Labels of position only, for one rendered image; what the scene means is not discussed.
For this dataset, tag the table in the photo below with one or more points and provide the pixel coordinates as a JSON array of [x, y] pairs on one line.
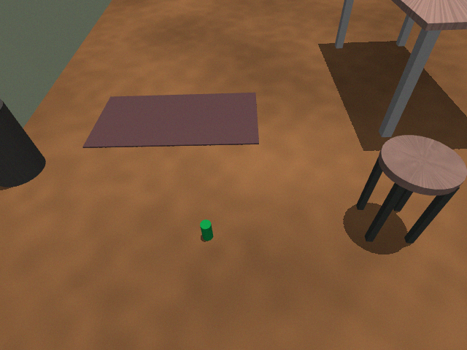
[[432, 16]]

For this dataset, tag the stool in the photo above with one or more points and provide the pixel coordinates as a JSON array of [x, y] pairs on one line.
[[416, 164]]

